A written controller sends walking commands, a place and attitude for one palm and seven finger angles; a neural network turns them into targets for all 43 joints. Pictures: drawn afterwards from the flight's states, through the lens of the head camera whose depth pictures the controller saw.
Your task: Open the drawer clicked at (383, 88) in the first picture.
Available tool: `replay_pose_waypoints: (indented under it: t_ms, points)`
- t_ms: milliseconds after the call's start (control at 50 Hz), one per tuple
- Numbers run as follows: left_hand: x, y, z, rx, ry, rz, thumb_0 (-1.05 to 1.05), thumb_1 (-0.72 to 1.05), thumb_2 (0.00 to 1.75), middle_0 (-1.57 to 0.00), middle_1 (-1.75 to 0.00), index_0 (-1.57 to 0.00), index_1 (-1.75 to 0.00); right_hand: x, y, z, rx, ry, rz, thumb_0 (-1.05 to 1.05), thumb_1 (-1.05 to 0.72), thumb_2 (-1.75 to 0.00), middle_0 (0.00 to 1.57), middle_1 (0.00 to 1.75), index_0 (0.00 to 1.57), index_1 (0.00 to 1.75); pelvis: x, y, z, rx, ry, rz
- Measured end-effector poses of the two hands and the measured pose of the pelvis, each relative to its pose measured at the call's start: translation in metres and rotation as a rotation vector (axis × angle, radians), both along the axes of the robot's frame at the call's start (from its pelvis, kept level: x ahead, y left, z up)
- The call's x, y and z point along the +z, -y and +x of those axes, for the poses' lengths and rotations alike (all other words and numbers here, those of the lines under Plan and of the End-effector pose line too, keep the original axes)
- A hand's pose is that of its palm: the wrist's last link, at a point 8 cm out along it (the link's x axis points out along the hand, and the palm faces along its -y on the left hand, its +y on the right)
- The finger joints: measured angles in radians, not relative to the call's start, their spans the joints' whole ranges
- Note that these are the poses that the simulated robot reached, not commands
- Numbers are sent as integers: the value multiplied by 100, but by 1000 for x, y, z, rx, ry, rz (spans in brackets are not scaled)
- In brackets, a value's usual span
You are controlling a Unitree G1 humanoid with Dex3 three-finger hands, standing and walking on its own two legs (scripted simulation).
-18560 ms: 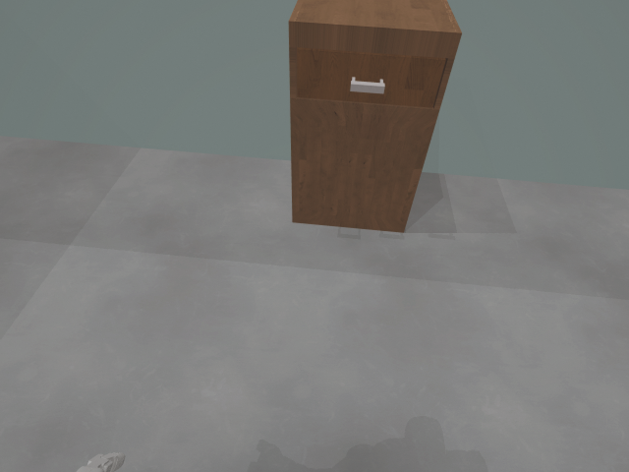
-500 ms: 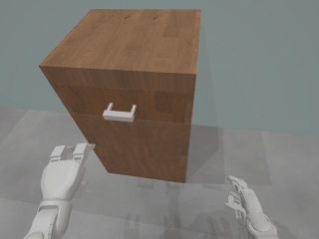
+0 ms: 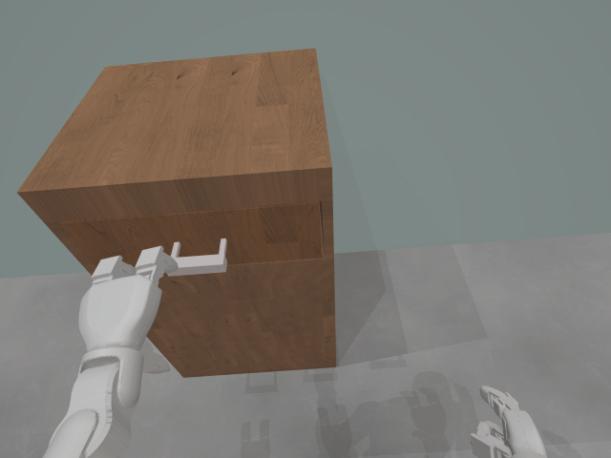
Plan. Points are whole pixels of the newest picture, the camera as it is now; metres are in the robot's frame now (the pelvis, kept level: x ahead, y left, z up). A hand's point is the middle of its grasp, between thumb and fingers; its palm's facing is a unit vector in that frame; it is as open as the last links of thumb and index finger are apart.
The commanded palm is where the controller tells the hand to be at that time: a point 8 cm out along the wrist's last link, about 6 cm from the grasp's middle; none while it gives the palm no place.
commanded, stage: raise the hand with hooked fingers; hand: left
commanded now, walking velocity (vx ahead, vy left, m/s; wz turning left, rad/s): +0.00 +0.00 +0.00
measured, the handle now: (198, 255) +0.46 +0.26 -0.06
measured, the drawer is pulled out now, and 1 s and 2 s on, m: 0.00 0.00 0.00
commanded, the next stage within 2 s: move the hooked fingers above the handle in 0.68 s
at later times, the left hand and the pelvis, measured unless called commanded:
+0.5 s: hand (108, 294) +0.29 +0.29 +0.07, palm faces -0.03 -0.10 -0.99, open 13.9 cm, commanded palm +0.26 +0.29 +0.14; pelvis -0.01 +0.05 +0.01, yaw +1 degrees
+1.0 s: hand (128, 292) +0.30 +0.27 +0.07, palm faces +0.00 -0.07 -1.00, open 13.8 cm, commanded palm +0.28 +0.28 +0.13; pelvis -0.01 +0.02 +0.01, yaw +1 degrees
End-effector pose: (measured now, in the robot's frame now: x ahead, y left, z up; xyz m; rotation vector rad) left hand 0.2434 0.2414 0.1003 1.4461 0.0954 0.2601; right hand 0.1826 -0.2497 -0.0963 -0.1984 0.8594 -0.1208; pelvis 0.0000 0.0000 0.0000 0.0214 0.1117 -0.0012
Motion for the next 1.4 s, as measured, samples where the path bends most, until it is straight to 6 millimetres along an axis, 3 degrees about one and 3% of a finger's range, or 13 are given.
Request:
replay_pose_waypoints:
  t_ms: [120,240,320,400,540,660,780,1000,1200,1400]
  points:
    - [14,-6,11,-61,-12,18,0,-43,33,-31,-116,-32,-116,16,-40,11,50,57,22,1,-91,-90,20,30,19,29,4,-16,-5,4,50,-11]
    - [38,-33,22,-42,12,49,0,-48,31,-32,-119,-32,-119,20,-77,12,105,62,58,1,-90,-90,20,30,20,30,8,-28,-8,18,80,-21]
    - [48,-50,30,-14,-12,51,0,-49,31,-32,-120,-32,-120,17,-91,7,127,33,70,1,-90,-90,20,30,20,30,10,-36,-10,28,87,-25]
    - [44,-59,34,-24,-75,31,0,-49,30,-31,-120,-32,-120,13,-95,-3,132,-4,72,1,-90,-90,21,30,20,30,11,-42,-10,29,83,-29]
    - [25,-50,24,-150,-122,7,0,-49,30,-32,-120,-32,-120,5,-84,-23,122,-74,30,1,-90,-90,21,30,20,30,12,-47,-8,29,70,-34]
    - [38,-53,19,-151,-11,42,0,-49,30,-32,-120,-32,-120,0,-73,-27,117,-118,11,1,-90,-90,20,30,20,30,12,-45,-8,36,58,-33]
    - [44,-61,25,-46,-6,42,0,-50,30,-32,-120,-32,-120,0,-70,-19,109,-101,35,1,-91,-90,20,30,20,30,13,-39,-8,38,50,-30]
    - [21,-31,35,-120,-114,41,0,-49,30,-32,-120,-32,-120,10,-54,-3,106,-31,17,1,-90,-90,20,30,20,30,12,-19,-8,27,48,-20]
    - [19,-40,45,-44,-94,67,0,-49,30,-32,-120,-32,-120,-2,-24,-16,61,-74,-5,1,-90,-90,20,30,20,30,8,-4,-7,34,12,-15]
    - [-1,-21,69,-131,-135,61,0,-49,30,-32,-120,-32,-120,-12,-2,-40,-4,-128,-39,1,-91,-90,20,30,20,30,2,2,-7,30,-27,-12]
